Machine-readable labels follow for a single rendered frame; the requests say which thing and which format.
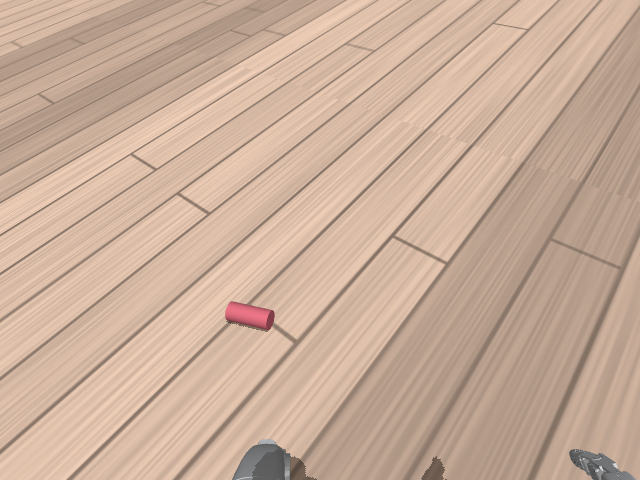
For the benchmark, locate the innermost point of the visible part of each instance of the right robot hand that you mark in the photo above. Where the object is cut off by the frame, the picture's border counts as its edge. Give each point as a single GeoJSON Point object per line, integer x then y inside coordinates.
{"type": "Point", "coordinates": [599, 467]}

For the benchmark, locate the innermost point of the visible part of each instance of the can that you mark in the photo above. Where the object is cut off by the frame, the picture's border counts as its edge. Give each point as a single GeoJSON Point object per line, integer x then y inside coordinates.
{"type": "Point", "coordinates": [249, 315]}

